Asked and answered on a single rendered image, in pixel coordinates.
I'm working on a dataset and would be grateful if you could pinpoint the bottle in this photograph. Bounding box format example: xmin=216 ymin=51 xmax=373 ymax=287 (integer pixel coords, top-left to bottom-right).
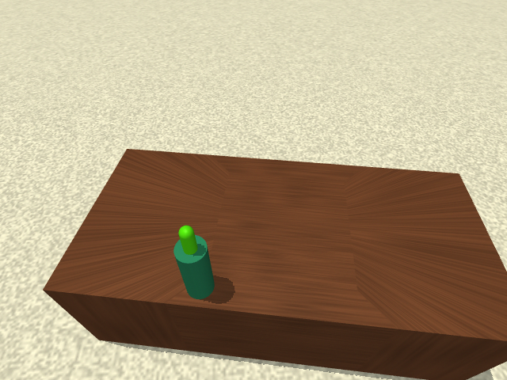
xmin=173 ymin=226 xmax=215 ymax=299

